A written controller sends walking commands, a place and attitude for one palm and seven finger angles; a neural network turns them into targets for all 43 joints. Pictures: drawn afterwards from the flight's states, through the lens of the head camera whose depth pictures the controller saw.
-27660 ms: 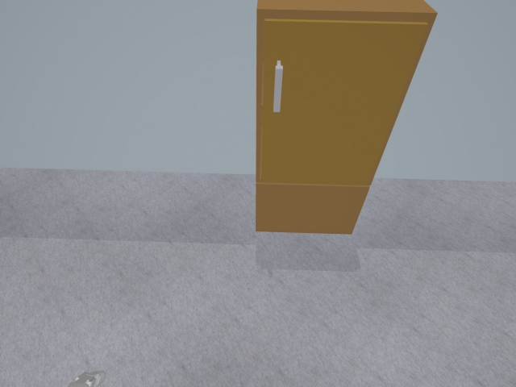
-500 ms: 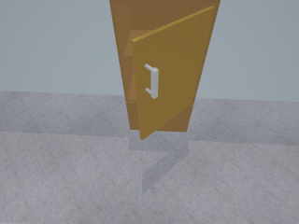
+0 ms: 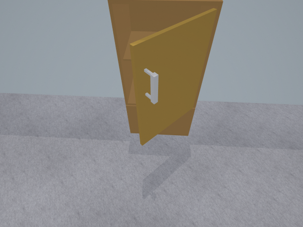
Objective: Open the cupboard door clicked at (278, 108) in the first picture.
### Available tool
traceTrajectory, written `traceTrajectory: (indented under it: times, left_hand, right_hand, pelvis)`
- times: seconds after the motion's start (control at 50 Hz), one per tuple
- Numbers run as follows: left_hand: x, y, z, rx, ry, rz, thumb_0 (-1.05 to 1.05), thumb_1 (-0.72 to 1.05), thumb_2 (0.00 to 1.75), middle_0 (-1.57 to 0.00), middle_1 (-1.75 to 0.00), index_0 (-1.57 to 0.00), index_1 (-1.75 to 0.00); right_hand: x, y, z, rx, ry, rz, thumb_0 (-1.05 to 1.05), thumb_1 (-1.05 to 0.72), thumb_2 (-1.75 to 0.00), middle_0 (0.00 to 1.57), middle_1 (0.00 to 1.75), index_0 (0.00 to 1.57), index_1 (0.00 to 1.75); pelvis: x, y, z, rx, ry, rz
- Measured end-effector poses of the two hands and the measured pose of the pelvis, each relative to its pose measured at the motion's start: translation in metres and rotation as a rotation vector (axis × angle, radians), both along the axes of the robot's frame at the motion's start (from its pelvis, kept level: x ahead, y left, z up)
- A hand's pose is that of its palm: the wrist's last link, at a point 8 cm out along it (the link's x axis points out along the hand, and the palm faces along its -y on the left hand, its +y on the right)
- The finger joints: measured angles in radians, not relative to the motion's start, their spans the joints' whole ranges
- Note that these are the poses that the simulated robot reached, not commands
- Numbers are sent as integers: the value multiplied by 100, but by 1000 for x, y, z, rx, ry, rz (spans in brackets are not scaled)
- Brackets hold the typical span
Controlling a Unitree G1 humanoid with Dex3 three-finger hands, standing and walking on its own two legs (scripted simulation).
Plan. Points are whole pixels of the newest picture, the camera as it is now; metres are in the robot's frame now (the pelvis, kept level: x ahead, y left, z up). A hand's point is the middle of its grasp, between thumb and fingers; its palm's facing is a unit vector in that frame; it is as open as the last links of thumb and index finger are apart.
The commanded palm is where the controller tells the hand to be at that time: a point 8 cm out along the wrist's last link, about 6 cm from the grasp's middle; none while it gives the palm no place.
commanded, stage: walk to a spot facing it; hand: left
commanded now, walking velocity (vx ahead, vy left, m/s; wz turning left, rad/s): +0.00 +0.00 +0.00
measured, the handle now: (150, 86) +0.59 +0.03 +0.01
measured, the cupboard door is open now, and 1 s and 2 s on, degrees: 45 45 45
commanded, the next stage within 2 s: none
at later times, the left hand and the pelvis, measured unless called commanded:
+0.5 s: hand out of the picture +0.07 +0.20 -0.18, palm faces -0.09 -0.97 -0.24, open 7.3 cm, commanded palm none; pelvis +0.00 +0.01 -0.01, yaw -10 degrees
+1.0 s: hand (104, 226) +0.16 +0.16 -0.18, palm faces -0.38 -0.90 -0.22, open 7.3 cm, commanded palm none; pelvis +0.00 +0.00 -0.01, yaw -27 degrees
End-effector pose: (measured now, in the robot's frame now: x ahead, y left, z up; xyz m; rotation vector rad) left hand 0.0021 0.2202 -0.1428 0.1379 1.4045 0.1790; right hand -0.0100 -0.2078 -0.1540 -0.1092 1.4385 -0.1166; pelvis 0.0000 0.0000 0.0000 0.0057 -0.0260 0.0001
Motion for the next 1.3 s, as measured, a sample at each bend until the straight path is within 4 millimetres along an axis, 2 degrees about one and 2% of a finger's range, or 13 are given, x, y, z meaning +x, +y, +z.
traceTrajectory:
  times: [0.2, 0.32, 0.48, 0.56, 0.64, 0.78, 0.86, 0.92, 0.96, 1.02, 1.16, 1.24, 1.3]
  left_hand:
    - [6, -1, -1, -4, 10, -3, 0, 92, 90, -20, -30, -20, -30]
    - [17, 9, -7, -6, 23, -36, 0, 91, 90, -20, -30, -20, -30]
    - [62, 26, -4, 26, -30, -131, 0, 91, 90, -20, -30, -20, -30]
    - [93, 21, 8, 59, -97, -187, 0, 91, 90, -20, -30, -20, -30]
    - [113, 13, 8, 100, -162, -241, 0, 91, 90, -19, -30, -20, -30]
    - [119, -2, 13, 89, -101, -336, 0, 91, 90, -20, -30, -20, -30]
    - [128, -6, 8, 57, -82, -390, 0, 91, 90, -20, -30, -20, -30]
    - [142, -7, -2, 30, -87, -421, 0, 91, 90, -20, -30, -20, -30]
    - [155, -8, -9, 12, -101, -440, 0, 91, 90, -20, -30, -20, -30]
    - [175, -17, -6, -6, -139, -480, 0, 91, 90, -20, -30, -20, -30]
    - [214, -56, 8, -18, -213, -612, 0, 91, 90, -20, -30, -20, -30]
    - [225, -76, 2, 18, -244, -691, 0, 91, 90, -20, -30, -20, -30]
    - [223, -83, 4, 30, -210, -730, 0, 91, 90, -20, -30, -20, -30]
  right_hand:
    - [6, -5, 0, -15, -2, -18, 0, -92, -90, 20, 30, 20, 30]
    - [8, -13, -1, -56, -35, -81, 0, -91, -90, 20, 30, 20, 30]
    - [1, -25, 0, -100, -84, -139, 0, -91, -90, 20, 30, 20, 30]
    - [-5, -38, -6, -91, -91, -158, 0, -91, -90, 20, 30, 20, 30]
    - [-4, -58, -17, -87, -105, -206, 0, -91, -90, 20, 30, 20, 30]
    - [24, -79, 12, -132, -230, -281, 0, -91, -90, 20, 30, 20, 30]
    - [36, -80, 25, -162, -304, -321, 0, -91, -90, 20, 30, 20, 30]
    - [36, -75, 28, -196, -338, -346, 0, -91, -90, 20, 30, 20, 30]
    - [28, -71, 26, -217, -334, -349, 0, -91, -90, 20, 30, 20, 30]
    - [4, -61, 28, -216, -276, -354, 0, -91, -90, 20, 30, 20, 30]
    - [-62, -57, 15, -182, -161, -465, 0, -90, -90, 21, 30, 20, 30]
    - [-95, -68, -5, -177, -126, -564, 0, -90, -90, 21, 30, 20, 30]
    - [-106, -72, 1, -188, -112, -612, 1, -91, -90, 20, 30, 20, 30]
  pelvis:
    - [5, -1, -1, -2, 3, -23]
    - [3, 3, -6, -7, 7, -74]
    - [-3, 7, -10, 13, 21, -157]
    - [-3, -2, -10, 6, 21, -195]
    - [-5, -15, -20, 16, 24, -238]
    - [-5, -16, -5, 43, 37, -343]
    - [-1, -10, -4, 43, 47, -400]
    - [4, -2, -10, 21, 57, -435]
    - [6, 2, -14, 7, 56, -447]
    - [5, 0, -10, 0, 42, -477]
    - [1, -15, -11, -22, 36, -570]
    - [-3, -26, -26, 0, 29, -625]
    - [-4, -26, -20, 6, 27, -658]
